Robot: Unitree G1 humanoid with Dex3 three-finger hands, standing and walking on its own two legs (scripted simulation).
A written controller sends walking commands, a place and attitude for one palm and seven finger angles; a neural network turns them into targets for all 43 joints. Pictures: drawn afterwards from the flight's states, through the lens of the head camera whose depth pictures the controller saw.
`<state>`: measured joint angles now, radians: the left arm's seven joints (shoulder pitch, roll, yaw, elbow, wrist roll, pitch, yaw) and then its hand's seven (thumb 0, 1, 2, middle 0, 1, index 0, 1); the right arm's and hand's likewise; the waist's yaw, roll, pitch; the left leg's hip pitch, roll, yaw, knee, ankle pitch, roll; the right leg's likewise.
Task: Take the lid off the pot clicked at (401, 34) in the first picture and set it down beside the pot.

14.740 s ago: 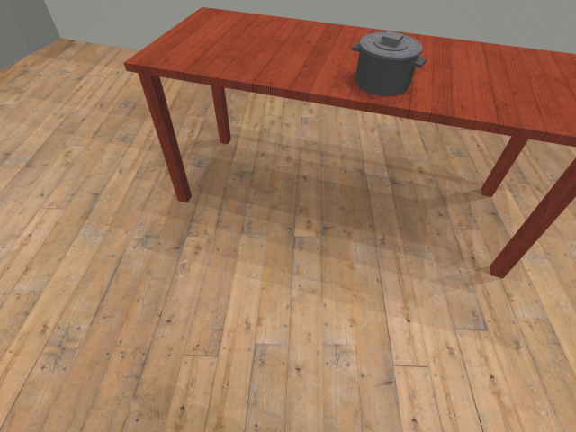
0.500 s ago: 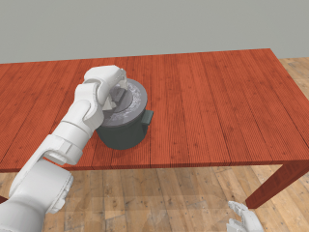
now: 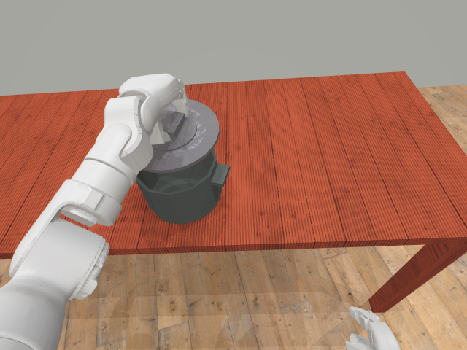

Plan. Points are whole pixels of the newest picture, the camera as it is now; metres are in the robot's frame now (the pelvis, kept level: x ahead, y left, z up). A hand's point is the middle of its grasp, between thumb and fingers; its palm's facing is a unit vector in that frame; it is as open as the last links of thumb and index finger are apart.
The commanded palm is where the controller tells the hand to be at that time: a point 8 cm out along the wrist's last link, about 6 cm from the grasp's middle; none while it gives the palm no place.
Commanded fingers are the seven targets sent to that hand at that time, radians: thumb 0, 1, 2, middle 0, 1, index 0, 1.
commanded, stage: lift the lid straight up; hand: left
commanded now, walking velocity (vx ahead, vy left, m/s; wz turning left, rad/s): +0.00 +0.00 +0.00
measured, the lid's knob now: (167, 123) +0.47 +0.14 +0.14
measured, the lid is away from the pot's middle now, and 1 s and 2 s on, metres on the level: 0.01 0.01 0.12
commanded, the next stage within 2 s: move the lid sideways beside the pot in 0.94 s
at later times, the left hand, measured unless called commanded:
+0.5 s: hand (148, 103) +0.45 +0.14 +0.21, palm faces -0.20 -0.06 -0.98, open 8.7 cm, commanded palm +0.43 +0.15 +0.28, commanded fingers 0.00 0.49 1.11 -0.83 -1.00 -0.80 -0.97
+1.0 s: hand (148, 87) +0.45 +0.14 +0.24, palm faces -0.15 -0.06 -0.99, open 8.7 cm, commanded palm +0.42 +0.14 +0.30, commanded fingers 0.00 0.49 1.11 -0.83 -1.00 -0.80 -0.97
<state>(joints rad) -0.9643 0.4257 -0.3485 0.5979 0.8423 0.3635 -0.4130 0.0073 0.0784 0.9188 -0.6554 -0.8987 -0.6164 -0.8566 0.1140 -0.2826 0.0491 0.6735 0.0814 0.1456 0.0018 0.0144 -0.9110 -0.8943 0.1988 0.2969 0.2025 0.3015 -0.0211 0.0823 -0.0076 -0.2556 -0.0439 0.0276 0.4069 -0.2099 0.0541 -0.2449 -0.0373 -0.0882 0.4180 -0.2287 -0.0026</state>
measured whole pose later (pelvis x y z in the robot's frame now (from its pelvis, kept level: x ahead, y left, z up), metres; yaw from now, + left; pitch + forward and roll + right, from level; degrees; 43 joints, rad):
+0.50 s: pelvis +0.00 +0.01 +0.00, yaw +1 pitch +3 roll +0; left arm -1.07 0.44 -0.37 0.59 0.85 0.39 -0.47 0.01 0.08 0.92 -0.66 -0.90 -0.62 -0.86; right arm 0.09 -0.28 0.05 0.67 0.08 0.13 0.01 0.01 -0.91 -0.89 0.20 0.30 0.20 0.30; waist 0.00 0.08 -0.01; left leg -0.25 -0.06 0.02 0.39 -0.20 0.06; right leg -0.24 -0.05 -0.09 0.41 -0.22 0.01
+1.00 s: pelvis +0.00 +0.01 +0.00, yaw +0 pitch +3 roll +0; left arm -1.11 0.44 -0.35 0.56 0.85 0.41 -0.49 0.01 0.08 0.92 -0.67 -0.91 -0.62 -0.86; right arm 0.10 -0.28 0.06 0.67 0.08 0.14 0.01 0.02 -0.91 -0.89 0.20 0.30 0.20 0.30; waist 0.00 0.09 -0.02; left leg -0.25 -0.06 0.03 0.38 -0.19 0.07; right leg -0.24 -0.05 -0.08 0.40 -0.21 0.01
